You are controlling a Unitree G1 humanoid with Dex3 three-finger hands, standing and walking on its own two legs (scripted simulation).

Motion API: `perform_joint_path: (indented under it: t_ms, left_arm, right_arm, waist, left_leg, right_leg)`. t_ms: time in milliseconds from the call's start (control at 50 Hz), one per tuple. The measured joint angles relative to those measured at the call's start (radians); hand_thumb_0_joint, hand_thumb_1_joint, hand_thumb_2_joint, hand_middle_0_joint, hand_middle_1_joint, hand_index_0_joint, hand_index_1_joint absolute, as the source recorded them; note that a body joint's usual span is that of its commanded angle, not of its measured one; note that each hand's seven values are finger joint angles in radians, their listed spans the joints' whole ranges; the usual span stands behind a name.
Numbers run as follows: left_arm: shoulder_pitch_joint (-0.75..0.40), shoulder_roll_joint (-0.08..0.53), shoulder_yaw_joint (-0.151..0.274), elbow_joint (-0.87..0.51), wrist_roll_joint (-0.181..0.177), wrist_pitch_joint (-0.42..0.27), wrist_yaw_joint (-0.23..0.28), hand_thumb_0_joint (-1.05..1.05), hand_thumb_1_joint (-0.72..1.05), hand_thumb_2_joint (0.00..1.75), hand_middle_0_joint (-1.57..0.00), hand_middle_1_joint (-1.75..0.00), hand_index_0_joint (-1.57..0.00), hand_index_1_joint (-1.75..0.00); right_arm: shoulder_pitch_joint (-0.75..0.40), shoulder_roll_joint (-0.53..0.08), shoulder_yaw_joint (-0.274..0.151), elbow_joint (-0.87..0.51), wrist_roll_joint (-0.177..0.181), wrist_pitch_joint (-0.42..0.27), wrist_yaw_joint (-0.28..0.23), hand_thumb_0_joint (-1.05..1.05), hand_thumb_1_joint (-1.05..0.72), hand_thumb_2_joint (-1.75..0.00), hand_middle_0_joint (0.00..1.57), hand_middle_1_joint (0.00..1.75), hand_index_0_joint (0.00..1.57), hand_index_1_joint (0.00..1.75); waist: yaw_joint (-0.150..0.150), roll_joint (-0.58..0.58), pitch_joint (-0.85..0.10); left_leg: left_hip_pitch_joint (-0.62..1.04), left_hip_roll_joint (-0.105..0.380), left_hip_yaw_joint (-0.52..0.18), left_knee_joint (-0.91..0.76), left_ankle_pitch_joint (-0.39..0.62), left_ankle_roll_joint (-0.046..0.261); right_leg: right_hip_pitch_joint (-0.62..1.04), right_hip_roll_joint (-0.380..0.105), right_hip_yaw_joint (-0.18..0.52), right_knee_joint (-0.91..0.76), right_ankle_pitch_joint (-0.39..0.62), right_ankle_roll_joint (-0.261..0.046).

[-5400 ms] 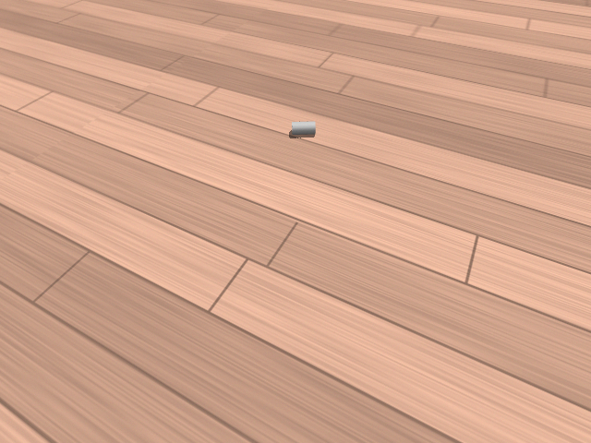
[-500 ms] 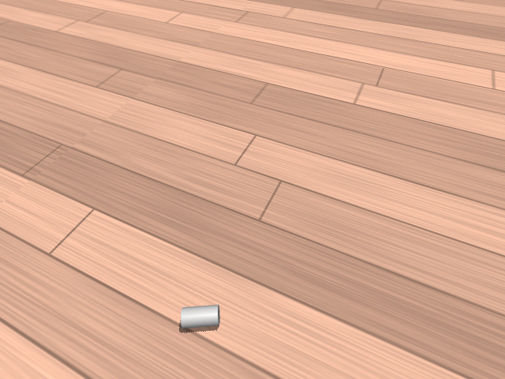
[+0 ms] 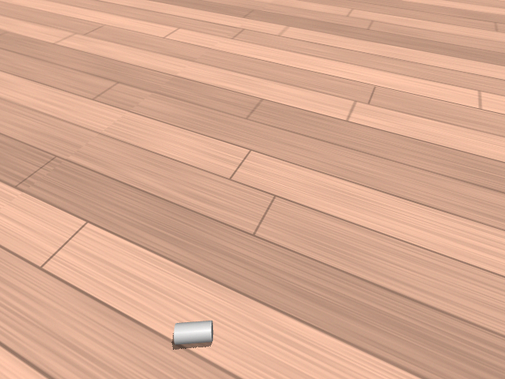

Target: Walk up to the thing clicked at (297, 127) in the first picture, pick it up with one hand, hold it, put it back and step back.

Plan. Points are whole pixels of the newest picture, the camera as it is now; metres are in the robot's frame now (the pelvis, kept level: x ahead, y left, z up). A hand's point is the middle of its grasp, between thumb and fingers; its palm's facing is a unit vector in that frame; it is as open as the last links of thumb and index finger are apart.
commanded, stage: walk up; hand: left
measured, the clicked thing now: (194, 332) +0.42 +0.24 -0.74
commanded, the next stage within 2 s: stand in 0.60 s
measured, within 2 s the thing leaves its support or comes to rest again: neither
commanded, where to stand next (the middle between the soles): +0.05 +0.00 m, yaw +0 degrees
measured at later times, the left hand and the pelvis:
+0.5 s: hand out of the picture +0.08 +0.25 -0.16, palm faces -0.01 -0.94 -0.33, open 7.4 cm; pelvis +0.01 +0.00 +0.00, yaw +0 degrees
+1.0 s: hand out of the picture +0.10 +0.26 -0.15, palm faces -0.02 -0.94 -0.35, open 7.4 cm; pelvis +0.01 +0.00 +0.00, yaw +0 degrees
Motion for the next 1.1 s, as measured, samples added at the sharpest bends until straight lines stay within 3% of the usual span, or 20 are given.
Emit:
perform_joint_path:
  t_ms: [320,1100]
  left_arm:
    - [0.048,-0.008,0.008,0.025,0.005,0.006,0.0,0.0,0.9,0.89,-0.21,-0.3,-0.2,-0.3]
    - [0.036,0.001,0.002,-0.005,0.007,-0.006,0.013,0.0,0.9,0.89,-0.21,-0.3,-0.2,-0.3]
  right_arm:
    - [0.023,0.021,0.0,0.011,-0.003,0.007,0.002,0.0,-0.9,-0.9,0.2,0.3,0.2,0.3]
    - [0.022,0.024,-0.005,-0.001,-0.005,0.015,0.003,0.0,-0.9,-0.9,0.2,0.3,0.2,0.3]
  waist:
    - [0.008,0.007,-0.001]
    - [-0.002,0.007,-0.007]
  left_leg:
    - [0.011,-0.003,0.001,-0.027,0.009,0.002]
    - [0.034,-0.008,-0.007,-0.056,0.009,-0.001]
  right_leg:
    - [0.013,-0.002,0.0,-0.032,0.011,0.003]
    - [0.038,-0.006,-0.009,-0.057,0.006,0.005]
